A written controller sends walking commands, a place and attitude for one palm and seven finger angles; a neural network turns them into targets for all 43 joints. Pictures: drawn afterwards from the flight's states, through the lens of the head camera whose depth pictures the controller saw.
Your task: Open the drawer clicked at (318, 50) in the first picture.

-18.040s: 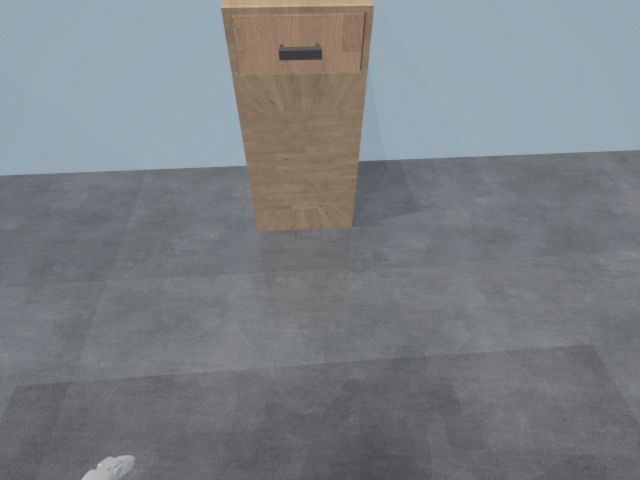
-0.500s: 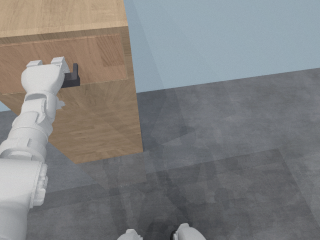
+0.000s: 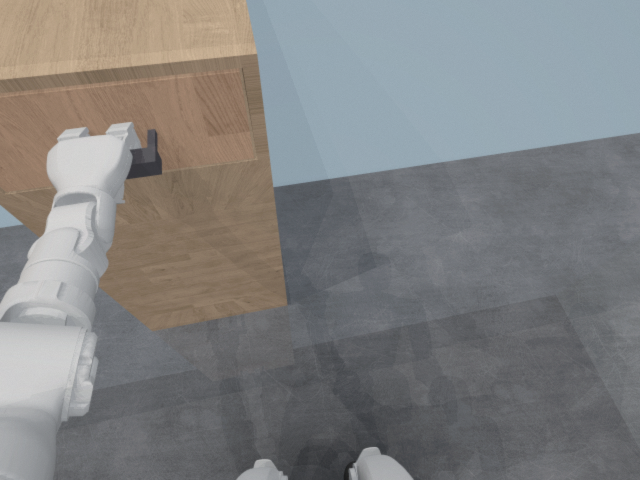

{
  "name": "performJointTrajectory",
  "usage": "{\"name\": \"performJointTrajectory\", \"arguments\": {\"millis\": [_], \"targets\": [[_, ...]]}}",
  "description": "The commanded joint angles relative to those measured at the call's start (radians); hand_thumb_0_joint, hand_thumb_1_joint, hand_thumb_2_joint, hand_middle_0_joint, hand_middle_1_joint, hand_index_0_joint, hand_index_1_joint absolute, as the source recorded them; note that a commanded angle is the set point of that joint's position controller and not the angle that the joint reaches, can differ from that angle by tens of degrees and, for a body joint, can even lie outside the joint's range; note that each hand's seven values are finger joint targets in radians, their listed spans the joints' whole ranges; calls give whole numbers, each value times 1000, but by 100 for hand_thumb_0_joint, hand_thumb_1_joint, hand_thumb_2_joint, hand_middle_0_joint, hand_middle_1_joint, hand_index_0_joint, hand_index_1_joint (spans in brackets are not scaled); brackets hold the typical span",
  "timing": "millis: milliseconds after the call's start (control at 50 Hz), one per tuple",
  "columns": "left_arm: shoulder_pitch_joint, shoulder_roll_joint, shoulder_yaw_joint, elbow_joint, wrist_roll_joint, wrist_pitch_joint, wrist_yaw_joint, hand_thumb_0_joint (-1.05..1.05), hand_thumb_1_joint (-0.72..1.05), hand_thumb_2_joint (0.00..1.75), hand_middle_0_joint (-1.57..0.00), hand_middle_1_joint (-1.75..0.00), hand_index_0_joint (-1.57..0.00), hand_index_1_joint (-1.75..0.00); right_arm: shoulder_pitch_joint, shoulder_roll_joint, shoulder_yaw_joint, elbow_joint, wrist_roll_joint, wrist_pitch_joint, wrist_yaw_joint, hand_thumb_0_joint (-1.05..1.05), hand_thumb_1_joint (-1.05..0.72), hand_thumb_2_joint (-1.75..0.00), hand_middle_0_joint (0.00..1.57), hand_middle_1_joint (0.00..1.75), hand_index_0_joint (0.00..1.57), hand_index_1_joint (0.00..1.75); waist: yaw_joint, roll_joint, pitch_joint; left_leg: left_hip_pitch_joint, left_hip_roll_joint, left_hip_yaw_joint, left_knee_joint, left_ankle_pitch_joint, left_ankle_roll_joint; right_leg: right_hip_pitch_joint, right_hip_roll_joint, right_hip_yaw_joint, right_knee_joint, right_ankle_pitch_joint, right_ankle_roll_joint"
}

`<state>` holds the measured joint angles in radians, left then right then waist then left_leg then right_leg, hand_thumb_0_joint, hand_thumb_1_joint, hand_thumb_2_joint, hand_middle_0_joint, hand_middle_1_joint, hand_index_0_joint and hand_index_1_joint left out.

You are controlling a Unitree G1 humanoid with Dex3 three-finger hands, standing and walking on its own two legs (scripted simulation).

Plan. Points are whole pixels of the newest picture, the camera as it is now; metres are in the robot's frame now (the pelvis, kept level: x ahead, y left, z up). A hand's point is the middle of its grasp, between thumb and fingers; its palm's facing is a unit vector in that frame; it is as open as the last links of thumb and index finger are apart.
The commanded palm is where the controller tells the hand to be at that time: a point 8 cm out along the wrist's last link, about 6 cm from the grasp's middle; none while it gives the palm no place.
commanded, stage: pull the drawer open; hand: left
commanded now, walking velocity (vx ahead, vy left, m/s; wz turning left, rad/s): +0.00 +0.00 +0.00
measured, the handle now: (111, 154) +0.53 +0.25 +0.05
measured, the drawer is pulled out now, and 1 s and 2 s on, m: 0.00 0.12 0.24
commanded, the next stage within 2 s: none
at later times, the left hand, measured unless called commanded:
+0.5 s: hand (110, 217) +0.45 +0.25 +0.03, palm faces -0.02 -0.03 -1.00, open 5.8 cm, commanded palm +0.41 +0.24 +0.09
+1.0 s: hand (107, 271) +0.37 +0.24 +0.03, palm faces -0.02 -0.01 -1.00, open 5.7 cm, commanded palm +0.34 +0.23 +0.09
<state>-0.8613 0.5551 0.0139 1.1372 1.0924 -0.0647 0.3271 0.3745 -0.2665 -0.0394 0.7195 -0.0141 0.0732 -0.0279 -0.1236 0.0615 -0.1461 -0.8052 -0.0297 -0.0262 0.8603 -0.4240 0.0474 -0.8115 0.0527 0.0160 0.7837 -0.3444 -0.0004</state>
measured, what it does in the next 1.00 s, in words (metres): stands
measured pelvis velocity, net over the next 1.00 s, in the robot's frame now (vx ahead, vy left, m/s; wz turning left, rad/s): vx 0.01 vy -0.01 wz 0.03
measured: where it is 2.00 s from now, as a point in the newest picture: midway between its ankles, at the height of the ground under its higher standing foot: outside the picture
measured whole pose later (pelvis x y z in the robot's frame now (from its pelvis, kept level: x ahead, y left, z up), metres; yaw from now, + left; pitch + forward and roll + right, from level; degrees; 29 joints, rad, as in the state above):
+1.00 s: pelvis +0.01 -0.01 +0.02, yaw +1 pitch +12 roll -1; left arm -0.35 0.39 -0.11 0.62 1.05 0.04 0.34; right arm 0.22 -0.24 -0.05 0.66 0.01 0.08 -0.04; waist 0.01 0.07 -0.12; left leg -0.54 -0.04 -0.03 0.73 -0.40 0.03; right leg -0.57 0.04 0.01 0.71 -0.35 -0.02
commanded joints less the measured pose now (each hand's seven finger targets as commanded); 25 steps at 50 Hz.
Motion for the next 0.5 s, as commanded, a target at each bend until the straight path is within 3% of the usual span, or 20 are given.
{"name": "performJointTrajectory", "arguments": {"millis": [0,40,120,160,340,440,480], "targets": [[-354,232,44,-214,-16,0,40,0,90,90,-40,-135,-40,-135,135,-164,-63,-57,-5,-10,-6,0,-90,-90,20,30,20,30,14,48,-456,338,24,-3,-86,503,-15,224,16,-45,-64,298,-34],[-303,207,45,-222,-25,0,36,0,90,90,-40,-135,-40,-135,128,-163,-66,-61,-4,-7,-1,0,-90,-90,20,30,20,30,25,39,-452,355,30,-5,-90,547,-18,233,17,-49,-66,313,-36],[-251,180,29,-235,-30,12,34,0,90,90,-40,-135,-40,-135,114,-160,-68,-66,4,-4,1,0,-90,-90,20,30,20,30,26,-2,-392,331,30,2,-110,504,-12,250,17,-46,-83,305,-34],[-236,161,23,-277,-33,9,35,0,90,90,-40,-135,-40,-135,110,-156,-73,-71,4,-5,2,0,-90,-90,20,30,20,30,35,9,-416,363,34,-1,-112,558,-13,262,15,-45,-83,329,-34],[-8,131,43,-417,-51,30,30,0,90,90,-40,-135,-40,-135,50,-146,-78,-106,14,8,10,0,-90,-90,20,30,20,30,82,-17,-408,402,39,4,-124,720,-15,354,10,-36,-91,437,-36],[67,48,-9,-535,-56,59,40,0,90,90,-40,-135,-40,-135,10,-138,-79,-127,18,4,20,0,-90,-90,20,30,20,30,80,-1,-376,463,48,-9,-129,785,-23,334,10,-47,-98,430,-35],[105,65,10,-581,-55,72,48,0,90,90,-40,-135,-40,-135,-5,-137,-81,-133,19,3,20,0,-90,-90,20,30,20,30,88,-4,-390,480,47,-10,-131,785,-25,350,8,-45,-98,435,-33]]}}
